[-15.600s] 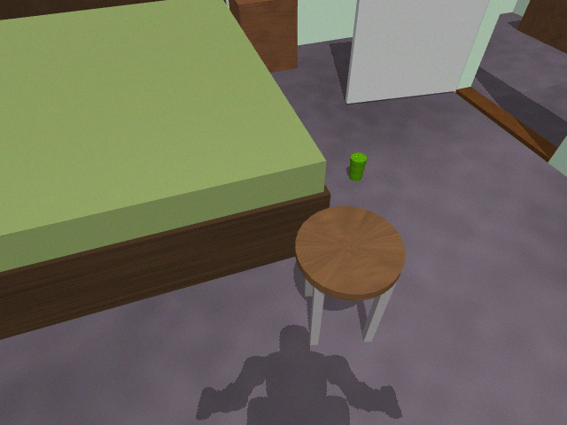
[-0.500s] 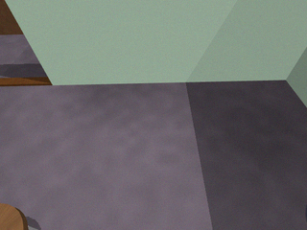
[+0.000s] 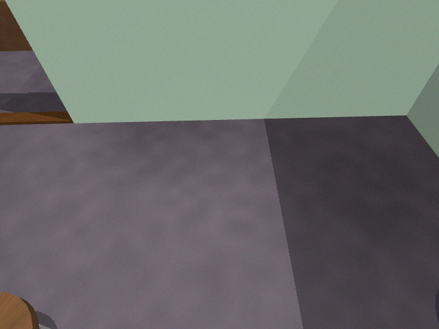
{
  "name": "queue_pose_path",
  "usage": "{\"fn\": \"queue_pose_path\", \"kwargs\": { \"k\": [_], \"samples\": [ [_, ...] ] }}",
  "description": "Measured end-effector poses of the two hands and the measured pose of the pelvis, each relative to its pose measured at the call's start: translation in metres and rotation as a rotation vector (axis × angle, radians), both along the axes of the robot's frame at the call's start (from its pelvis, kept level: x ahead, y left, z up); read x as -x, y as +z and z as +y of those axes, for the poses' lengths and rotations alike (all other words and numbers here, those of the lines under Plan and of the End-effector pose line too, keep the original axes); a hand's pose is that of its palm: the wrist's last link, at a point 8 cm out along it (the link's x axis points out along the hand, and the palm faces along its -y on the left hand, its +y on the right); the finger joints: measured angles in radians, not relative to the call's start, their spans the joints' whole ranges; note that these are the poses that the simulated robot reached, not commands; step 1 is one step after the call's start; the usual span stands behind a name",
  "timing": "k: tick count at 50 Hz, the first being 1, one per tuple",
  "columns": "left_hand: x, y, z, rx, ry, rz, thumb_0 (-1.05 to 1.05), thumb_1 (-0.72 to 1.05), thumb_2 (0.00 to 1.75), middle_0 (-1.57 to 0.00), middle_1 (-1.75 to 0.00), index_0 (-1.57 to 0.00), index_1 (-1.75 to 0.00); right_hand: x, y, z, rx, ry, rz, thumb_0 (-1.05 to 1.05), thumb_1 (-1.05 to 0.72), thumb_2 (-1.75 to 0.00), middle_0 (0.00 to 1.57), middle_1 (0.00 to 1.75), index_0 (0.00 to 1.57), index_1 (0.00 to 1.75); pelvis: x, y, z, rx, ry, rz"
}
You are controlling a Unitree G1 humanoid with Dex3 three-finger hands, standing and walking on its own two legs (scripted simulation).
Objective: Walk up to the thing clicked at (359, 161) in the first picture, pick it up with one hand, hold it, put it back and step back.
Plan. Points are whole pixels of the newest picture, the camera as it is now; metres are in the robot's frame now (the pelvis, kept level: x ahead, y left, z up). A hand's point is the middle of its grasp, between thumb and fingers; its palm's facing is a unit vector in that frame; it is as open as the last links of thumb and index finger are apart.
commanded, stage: stand
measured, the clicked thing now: out of the picture +0.55 +1.38 -0.71
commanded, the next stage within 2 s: walk up in 0.52 s
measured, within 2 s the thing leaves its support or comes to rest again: neither
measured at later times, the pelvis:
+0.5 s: pelvis +0.00 +0.00 +0.00, yaw +0 degrees
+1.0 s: pelvis +0.11 +0.08 -0.01, yaw +0 degrees
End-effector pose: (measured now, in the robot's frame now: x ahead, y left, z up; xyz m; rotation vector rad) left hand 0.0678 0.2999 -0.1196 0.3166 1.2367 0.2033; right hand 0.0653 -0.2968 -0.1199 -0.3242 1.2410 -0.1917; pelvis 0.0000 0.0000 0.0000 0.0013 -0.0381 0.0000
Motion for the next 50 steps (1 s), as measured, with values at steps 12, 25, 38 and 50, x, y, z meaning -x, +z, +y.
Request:
{"fn": "queue_pose_path", "kwargs": {
  "k": [12, 25, 38, 50],
  "samples": [
    [0.002, 0.0, 0.001, 0.0, 0.0, 0.005, 0.01, 0.91, 0.9, -0.21, -0.3, -0.2, -0.3, 0.002, -0.001, 0.001, -0.001, -0.004, 0.006, 0.0, -0.91, -0.9, 0.2, 0.3, 0.2, 0.3, 0.0, 0.0, 0.001, 0.0, -0.001, -0.001],
    [0.001, -0.001, 0.001, 0.003, -0.001, -0.004, 0.01, 0.91, 0.9, -0.21, -0.3, -0.2, -0.3, 0.0, 0.001, 0.002, 0.001, -0.001, -0.006, 0.0, -0.91, -0.9, 0.2, 0.3, 0.2, 0.3, 0.0, 0.0, 0.002, 0.001, 0.0, -0.003],
    [0.025, -0.002, 0.059, -0.008, 0.085, 0.002, 0.0, 0.9, 0.9, -0.21, -0.3, -0.2, -0.3, -0.043, 0.014, 0.004, 0.063, 0.067, -0.024, 0.01, -0.91, -0.9, 0.2, 0.3, 0.2, 0.3, -0.033, -0.009, 0.037, 0.035, 0.033, -0.01],
    [-0.063, -0.014, 0.109, 0.021, 0.017, 0.024, 0.01, 0.91, 0.9, -0.2, -0.3, -0.2, -0.3, -0.075, 0.031, 0.058, 0.081, -0.02, -0.085, 0.0, -0.9, -0.9, 0.2, 0.3, 0.2, 0.3, -0.107, -0.006, 0.081, 0.011, -0.003, -0.029]
  ]
}}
